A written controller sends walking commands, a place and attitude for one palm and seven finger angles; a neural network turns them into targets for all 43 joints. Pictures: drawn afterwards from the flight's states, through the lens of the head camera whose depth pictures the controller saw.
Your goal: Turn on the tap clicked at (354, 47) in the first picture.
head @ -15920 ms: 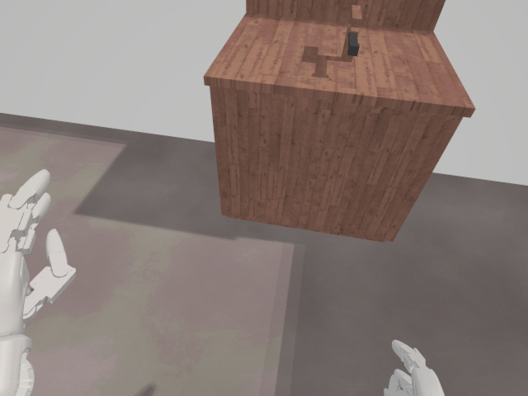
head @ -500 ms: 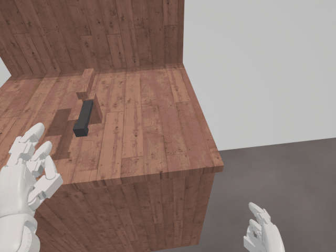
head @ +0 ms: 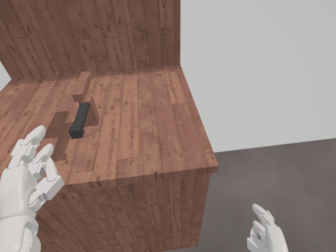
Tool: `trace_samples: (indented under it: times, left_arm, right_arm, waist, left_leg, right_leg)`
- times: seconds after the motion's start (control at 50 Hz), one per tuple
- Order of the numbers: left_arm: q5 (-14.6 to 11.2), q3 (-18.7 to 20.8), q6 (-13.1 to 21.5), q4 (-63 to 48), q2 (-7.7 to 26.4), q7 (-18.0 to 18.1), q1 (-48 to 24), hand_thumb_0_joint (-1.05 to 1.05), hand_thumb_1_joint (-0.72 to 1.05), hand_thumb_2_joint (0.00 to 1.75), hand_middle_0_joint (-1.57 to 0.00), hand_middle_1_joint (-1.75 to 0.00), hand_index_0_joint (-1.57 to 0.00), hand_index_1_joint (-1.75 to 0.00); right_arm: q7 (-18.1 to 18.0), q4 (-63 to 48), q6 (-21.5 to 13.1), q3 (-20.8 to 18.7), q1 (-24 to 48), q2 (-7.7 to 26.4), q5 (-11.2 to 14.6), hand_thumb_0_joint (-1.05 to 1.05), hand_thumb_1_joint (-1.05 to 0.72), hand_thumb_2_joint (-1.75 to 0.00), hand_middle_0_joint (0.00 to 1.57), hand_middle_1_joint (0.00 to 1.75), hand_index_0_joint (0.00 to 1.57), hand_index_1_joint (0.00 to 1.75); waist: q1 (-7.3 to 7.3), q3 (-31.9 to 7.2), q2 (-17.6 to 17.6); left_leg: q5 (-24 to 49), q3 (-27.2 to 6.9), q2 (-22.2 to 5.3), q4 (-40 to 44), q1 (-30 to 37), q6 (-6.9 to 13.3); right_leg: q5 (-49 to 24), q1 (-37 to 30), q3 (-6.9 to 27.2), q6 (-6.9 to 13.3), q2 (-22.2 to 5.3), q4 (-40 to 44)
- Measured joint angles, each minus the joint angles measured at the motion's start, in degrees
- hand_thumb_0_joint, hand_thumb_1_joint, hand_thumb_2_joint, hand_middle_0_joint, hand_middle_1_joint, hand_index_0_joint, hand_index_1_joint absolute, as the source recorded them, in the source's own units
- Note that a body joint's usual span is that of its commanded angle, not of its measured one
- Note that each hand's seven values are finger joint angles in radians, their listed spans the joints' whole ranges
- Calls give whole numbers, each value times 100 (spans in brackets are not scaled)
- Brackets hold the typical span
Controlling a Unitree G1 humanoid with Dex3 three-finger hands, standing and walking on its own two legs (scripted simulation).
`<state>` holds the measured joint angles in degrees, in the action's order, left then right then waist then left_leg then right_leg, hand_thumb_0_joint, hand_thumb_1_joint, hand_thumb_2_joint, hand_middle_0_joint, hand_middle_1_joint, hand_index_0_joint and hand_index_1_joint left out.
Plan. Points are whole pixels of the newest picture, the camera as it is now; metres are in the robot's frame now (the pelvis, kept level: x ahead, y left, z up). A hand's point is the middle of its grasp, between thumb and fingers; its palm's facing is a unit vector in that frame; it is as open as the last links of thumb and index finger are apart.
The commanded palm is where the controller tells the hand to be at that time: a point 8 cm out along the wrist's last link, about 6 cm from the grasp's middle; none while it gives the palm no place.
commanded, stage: reach beside the lever's end, fingers flat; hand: left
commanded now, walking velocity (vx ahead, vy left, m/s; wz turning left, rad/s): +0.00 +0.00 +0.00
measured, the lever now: (76, 131) +0.35 +0.31 +0.12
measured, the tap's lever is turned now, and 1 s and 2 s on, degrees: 0 0 0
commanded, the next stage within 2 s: none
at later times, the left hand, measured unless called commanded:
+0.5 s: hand (61, 165) +0.22 +0.25 +0.16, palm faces +0.46 -0.88 -0.12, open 7.4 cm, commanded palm +0.18 +0.30 +0.16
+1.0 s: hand (61, 153) +0.26 +0.28 +0.14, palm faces +0.49 -0.87 -0.10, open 7.6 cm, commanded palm +0.22 +0.32 +0.14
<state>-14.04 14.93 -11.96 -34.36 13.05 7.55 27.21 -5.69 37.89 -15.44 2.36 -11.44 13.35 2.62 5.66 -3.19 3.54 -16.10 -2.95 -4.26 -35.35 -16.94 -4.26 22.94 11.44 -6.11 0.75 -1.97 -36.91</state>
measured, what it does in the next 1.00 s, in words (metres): stands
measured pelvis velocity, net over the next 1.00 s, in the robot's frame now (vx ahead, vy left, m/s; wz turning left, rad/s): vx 0.00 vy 0.01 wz -0.02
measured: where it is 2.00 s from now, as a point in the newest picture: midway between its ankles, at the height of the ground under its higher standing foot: outside the picture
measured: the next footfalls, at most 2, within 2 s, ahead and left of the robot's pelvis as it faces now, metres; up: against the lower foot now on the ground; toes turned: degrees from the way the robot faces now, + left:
none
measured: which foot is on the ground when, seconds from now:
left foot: down 0.00-1.00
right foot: down 0.00-1.00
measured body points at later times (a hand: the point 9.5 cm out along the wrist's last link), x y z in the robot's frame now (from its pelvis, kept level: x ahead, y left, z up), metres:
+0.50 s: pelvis +0.01 +0.00 +0.00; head -0.02 -0.02 +0.45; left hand +0.19 +0.30 +0.16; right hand +0.20 -0.22 -0.07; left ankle +0.03 +0.17 -0.72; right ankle -0.03 -0.10 -0.72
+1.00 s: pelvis +0.00 +0.01 +0.01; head -0.01 -0.01 +0.45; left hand +0.23 +0.32 +0.15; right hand +0.19 -0.21 -0.08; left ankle +0.03 +0.17 -0.72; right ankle -0.03 -0.10 -0.72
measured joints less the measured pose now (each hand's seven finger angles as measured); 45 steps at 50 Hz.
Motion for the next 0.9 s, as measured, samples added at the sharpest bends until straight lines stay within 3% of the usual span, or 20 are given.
trace_samples:
  times: [0.32, 0.56, 0.7, 0.9]
  left_arm:
    - [3, 280, 67, 985, 83, -86, -854, 2, 90, 90, -20, -30, -21, -30]
    - [-26, 464, 247, 1271, 92, -93, -774, 2, 90, 90, -20, -30, -21, -30]
    - [69, 391, 450, 1573, 31, -103, -1114, 2, 90, 90, -19, -29, -20, -28]
    - [101, 412, 385, 2128, 125, -65, -1613, 2, 90, 90, -18, -26, -19, -26]
  right_arm:
    - [-66, 155, -17, -16, 70, 15, 6, 2, -90, -90, 20, 30, 20, 30]
    - [-10, 120, 121, -112, 3, 24, -3, 2, -90, -90, 20, 30, 20, 30]
    - [-43, 215, 93, -99, 72, 37, -15, 2, -90, -90, 20, 30, 20, 30]
    - [-22, 203, 251, -39, 177, -63, -23, 2, -90, -90, 20, 30, 21, 30]
  waist:
    - [-56, 112, -10]
    - [-112, 79, -67]
    - [-98, 179, -71]
    - [-177, 173, -86]
  left_leg:
    - [58, 2, -12, 136, 42, -16]
    - [33, 98, -2, 196, 74, -11]
    - [54, 72, 39, 171, 28, 15]
    - [122, 125, 43, 265, 26, 36]
  right_leg:
    - [-41, -18, 1, 22, 18, 97]
    - [-56, -21, 91, -22, -1, 174]
    - [-82, -4, 67, -50, -37, 178]
    - [-166, 27, 118, -71, -42, 262]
